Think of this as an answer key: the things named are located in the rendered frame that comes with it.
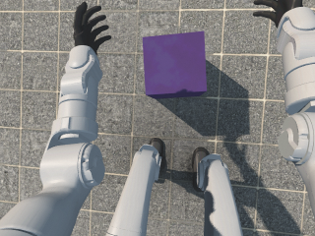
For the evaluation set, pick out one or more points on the left robot upper arm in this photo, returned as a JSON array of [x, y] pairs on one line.
[[68, 173]]

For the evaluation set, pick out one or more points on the right robot hand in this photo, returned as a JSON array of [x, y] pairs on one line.
[[280, 7]]

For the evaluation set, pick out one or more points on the left robot hand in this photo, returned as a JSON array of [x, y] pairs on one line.
[[83, 33]]

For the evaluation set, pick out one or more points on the right robot shin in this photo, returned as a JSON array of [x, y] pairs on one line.
[[212, 156]]

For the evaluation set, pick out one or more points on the robot left forearm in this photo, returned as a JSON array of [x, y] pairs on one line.
[[76, 118]]

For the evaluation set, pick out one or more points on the robot right forearm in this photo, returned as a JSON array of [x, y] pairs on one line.
[[296, 43]]

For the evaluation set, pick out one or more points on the robot right thigh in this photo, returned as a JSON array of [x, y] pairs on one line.
[[221, 216]]

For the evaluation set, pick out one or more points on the carton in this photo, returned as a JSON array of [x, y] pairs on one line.
[[175, 65]]

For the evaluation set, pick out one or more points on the right robot upper arm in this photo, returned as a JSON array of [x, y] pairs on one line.
[[296, 143]]

